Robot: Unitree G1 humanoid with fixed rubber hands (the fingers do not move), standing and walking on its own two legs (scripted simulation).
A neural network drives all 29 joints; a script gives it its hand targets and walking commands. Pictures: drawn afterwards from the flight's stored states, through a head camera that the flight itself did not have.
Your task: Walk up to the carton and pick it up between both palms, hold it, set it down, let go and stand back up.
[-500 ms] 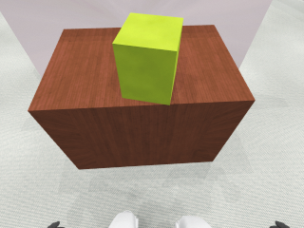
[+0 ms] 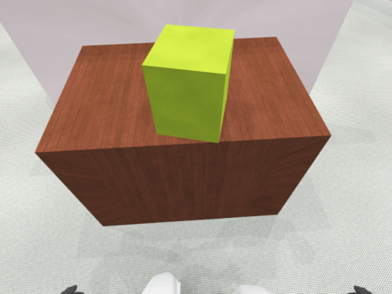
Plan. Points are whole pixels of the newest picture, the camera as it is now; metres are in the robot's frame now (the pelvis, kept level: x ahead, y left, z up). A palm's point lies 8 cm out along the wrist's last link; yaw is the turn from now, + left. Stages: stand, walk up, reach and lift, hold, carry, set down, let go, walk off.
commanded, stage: walk up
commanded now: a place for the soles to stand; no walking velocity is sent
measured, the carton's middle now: (193, 85) +0.64 +0.03 +0.03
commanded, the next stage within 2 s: none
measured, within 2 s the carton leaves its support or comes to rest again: neither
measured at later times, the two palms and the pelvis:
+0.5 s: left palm (47, 274) +0.17 +0.35 -0.10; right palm (352, 269) +0.16 -0.29 -0.06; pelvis +0.10 +0.04 +0.01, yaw +1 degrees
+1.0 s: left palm (64, 238) +0.24 +0.34 -0.10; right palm (331, 225) +0.26 -0.29 -0.08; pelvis +0.18 +0.03 +0.00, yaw +1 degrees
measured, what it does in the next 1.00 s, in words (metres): walks ahead: left foot, then right foot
